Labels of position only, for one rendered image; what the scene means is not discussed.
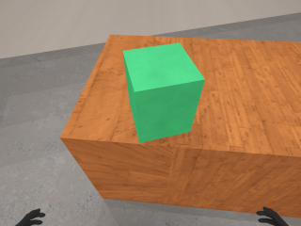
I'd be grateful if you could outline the carton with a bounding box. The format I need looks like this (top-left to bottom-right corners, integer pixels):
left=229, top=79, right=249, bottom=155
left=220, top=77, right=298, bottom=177
left=122, top=42, right=205, bottom=143

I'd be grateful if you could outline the left robot hand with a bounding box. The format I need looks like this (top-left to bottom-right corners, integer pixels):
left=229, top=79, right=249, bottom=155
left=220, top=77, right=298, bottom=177
left=15, top=209, right=46, bottom=226

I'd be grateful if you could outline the right robot hand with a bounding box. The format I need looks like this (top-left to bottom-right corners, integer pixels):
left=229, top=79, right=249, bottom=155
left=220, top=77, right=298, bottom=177
left=256, top=207, right=289, bottom=226

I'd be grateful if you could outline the pedestal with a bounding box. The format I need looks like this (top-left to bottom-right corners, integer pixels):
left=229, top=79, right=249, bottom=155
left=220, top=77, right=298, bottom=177
left=60, top=34, right=301, bottom=218

